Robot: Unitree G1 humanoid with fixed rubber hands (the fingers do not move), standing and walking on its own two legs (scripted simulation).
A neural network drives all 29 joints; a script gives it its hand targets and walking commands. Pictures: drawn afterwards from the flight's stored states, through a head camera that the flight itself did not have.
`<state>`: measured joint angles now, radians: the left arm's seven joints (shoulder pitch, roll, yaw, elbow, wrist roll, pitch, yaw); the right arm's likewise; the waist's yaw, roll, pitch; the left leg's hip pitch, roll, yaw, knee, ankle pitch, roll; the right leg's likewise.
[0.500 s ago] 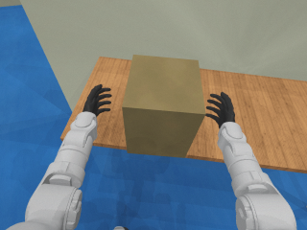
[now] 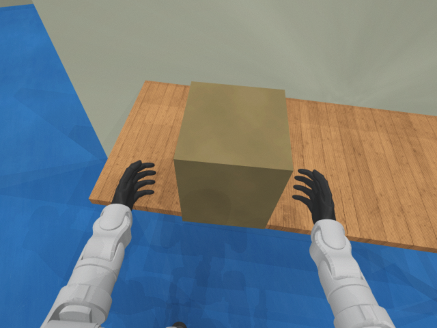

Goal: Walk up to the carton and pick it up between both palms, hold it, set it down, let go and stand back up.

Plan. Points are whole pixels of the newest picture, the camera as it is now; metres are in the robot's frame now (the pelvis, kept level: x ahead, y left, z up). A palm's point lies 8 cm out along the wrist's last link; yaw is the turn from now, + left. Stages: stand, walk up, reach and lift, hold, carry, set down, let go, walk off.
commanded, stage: set down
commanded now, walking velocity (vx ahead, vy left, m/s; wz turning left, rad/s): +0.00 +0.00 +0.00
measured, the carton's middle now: (230, 159) +0.46 -0.01 -0.01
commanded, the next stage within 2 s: let go in 1.36 s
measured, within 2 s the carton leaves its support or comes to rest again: neither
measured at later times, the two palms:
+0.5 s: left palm (123, 224) +0.29 +0.19 +0.00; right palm (328, 232) +0.28 -0.19 +0.01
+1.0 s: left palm (115, 262) +0.24 +0.20 -0.05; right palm (326, 268) +0.23 -0.19 -0.04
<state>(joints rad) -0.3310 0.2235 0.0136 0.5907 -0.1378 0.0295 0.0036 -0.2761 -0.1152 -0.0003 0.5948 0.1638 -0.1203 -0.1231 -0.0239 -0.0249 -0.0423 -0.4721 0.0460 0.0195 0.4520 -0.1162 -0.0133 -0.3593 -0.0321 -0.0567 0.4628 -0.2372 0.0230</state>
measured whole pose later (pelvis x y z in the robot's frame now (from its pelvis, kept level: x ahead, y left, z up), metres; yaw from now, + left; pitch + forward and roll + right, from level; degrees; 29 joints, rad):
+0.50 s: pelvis +0.02 -0.01 +0.01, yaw -1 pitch +0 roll +0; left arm -0.04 0.20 -0.01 0.45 -0.13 -0.10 0.00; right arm -0.02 -0.10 0.07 0.50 0.16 -0.22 -0.11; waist 0.01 -0.06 0.02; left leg -0.23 0.05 0.05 0.38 -0.14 -0.03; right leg -0.13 -0.03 -0.03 0.40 -0.26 0.01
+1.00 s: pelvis +0.02 -0.01 +0.00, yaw -1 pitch +0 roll +0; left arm 0.07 0.26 -0.08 0.59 -0.20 -0.29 0.02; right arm 0.05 -0.09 0.06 0.69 0.13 -0.38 -0.07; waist 0.01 -0.05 0.06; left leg -0.29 0.05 0.04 0.47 -0.18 -0.03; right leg -0.19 -0.03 -0.03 0.49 -0.30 0.01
